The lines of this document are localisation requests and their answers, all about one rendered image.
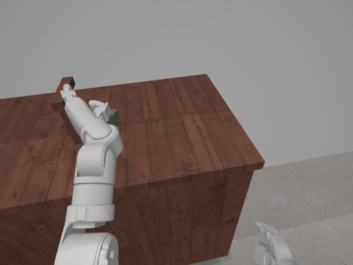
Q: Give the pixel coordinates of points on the counter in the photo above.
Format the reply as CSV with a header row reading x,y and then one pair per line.
x,y
180,182

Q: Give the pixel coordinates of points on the robot left forearm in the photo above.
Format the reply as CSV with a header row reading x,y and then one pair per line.
x,y
92,200

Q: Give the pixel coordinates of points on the tap lever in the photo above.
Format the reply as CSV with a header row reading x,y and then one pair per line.
x,y
114,116

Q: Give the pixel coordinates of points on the robot right hand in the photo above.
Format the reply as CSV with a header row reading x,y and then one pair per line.
x,y
264,254

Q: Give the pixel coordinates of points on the robot left hand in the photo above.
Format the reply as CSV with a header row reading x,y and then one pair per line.
x,y
78,111

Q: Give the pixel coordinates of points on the robot left upper arm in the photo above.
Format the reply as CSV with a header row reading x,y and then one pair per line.
x,y
98,248

